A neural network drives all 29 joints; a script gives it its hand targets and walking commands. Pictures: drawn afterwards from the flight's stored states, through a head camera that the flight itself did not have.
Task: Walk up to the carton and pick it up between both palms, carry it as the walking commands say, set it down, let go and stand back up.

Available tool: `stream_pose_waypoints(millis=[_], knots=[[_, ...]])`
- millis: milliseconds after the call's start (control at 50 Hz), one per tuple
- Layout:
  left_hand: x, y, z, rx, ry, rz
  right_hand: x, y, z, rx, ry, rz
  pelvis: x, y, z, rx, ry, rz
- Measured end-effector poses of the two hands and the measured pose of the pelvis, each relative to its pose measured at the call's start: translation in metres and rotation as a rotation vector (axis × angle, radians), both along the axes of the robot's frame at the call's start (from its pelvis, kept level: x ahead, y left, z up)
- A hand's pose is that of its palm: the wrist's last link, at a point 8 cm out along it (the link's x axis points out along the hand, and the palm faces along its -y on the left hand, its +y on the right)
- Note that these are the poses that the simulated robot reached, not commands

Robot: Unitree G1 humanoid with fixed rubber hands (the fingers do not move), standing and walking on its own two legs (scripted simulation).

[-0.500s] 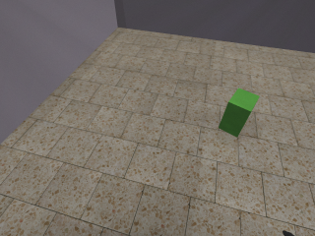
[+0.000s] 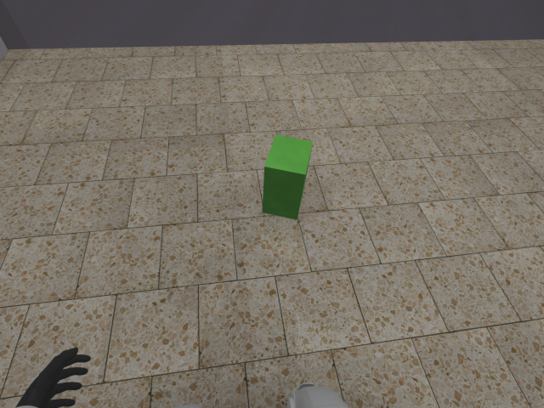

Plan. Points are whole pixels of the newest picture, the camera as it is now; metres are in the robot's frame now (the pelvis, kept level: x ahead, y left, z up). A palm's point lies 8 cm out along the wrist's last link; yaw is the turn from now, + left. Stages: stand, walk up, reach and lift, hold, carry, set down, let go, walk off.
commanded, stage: walk up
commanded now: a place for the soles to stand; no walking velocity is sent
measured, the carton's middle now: (286, 178) +1.08 -0.14 -0.59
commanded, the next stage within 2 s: none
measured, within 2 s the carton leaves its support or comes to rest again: neither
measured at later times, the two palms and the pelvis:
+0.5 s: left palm (115, 302) +0.31 +0.24 -0.08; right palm (507, 336) +0.24 -0.41 -0.08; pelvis +0.19 -0.07 +0.00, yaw -7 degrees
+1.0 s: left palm (140, 236) +0.44 +0.23 -0.08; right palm (485, 272) +0.36 -0.44 -0.09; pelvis +0.33 -0.09 -0.01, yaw -12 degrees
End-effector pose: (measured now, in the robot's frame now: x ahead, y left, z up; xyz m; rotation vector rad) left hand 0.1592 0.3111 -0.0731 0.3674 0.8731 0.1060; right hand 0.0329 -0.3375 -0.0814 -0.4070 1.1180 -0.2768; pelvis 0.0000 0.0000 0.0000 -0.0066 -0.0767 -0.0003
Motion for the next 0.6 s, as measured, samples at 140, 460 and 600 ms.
stream_pose_waypoints(millis=[140, 460, 600], knots=[[0.022, -0.008, -0.02, 0.018, 0.115, -0.009, 0.055, 0.003, -0.005, 0.0, -0.066, 0.018, 0.051, 0.0, -0.007, 0.029, 0.037, -0.055], [0.147, -0.066, -0.007, 0.053, 0.069, -0.024, 0.172, -0.066, -0.001, 0.002, -0.055, -0.039, 0.175, -0.065, -0.001, 0.0, 0.009, -0.118], [0.146, -0.062, -0.005, 0.061, 0.196, 0.008, 0.276, -0.064, 0.016, 0.014, -0.149, 0.035, 0.225, -0.064, 0.01, -0.009, 0.03, -0.131]])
